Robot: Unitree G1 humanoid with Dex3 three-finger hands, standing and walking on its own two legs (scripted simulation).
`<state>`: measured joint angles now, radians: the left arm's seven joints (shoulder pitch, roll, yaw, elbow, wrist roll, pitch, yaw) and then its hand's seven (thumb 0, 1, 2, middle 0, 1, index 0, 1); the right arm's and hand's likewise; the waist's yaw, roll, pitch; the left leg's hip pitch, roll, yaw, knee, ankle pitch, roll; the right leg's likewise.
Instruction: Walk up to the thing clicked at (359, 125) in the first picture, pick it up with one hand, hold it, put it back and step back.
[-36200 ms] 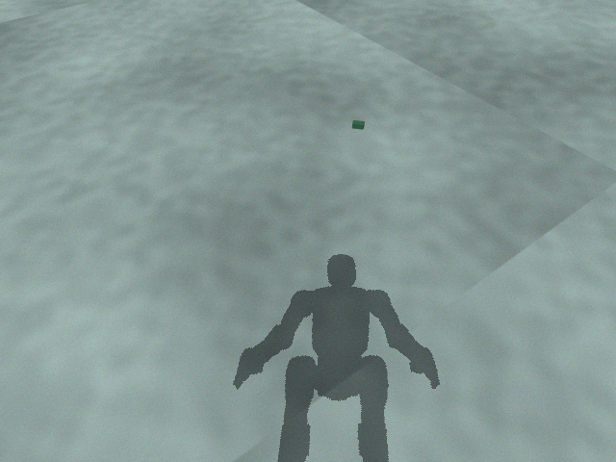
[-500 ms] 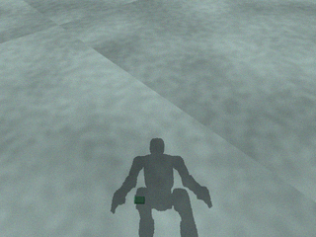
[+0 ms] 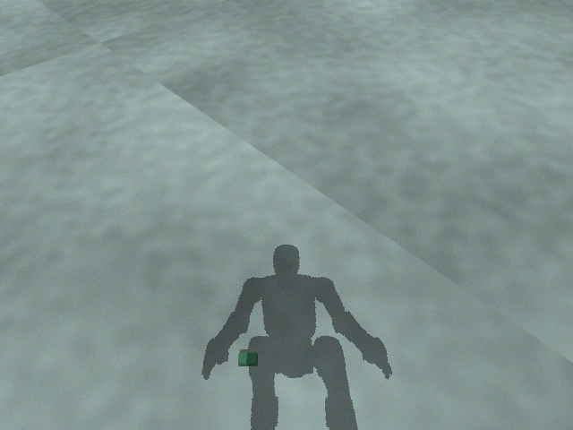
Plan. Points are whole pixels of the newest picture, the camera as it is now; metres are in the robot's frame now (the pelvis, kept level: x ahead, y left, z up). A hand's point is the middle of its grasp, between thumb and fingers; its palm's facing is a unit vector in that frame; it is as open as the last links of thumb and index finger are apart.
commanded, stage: stand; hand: left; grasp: from above
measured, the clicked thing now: (248, 359) +0.47 +0.20 -0.77
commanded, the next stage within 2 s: step back in 1.30 s
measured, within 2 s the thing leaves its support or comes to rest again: neither
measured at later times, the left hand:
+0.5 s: hand out of the picture +0.09 +0.23 -0.16, palm faces +0.01 -0.94 -0.34, open 7.4 cm
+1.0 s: hand out of the picture +0.09 +0.23 -0.15, palm faces -0.01 -0.94 -0.34, open 7.4 cm
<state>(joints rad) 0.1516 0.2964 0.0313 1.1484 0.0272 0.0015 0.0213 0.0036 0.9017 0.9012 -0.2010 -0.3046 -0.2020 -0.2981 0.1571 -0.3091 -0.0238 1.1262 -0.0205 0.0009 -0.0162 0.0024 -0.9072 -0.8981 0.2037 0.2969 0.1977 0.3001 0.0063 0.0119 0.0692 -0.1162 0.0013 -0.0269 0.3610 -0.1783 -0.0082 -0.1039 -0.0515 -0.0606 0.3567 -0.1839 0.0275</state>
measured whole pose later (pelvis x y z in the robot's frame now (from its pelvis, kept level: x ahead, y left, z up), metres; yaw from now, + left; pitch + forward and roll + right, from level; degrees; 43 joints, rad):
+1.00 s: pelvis +0.01 -0.02 +0.00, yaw -1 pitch -3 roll +0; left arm 0.10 0.32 0.02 1.14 0.02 -0.01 0.01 0.00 0.90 0.90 -0.20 -0.30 -0.20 -0.30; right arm 0.11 -0.33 -0.01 1.14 -0.01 -0.01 -0.01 0.00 -0.91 -0.90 0.20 0.30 0.20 0.30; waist 0.00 0.01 0.06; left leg -0.09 0.03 -0.03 0.31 -0.17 -0.04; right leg -0.09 -0.02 -0.06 0.33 -0.19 0.00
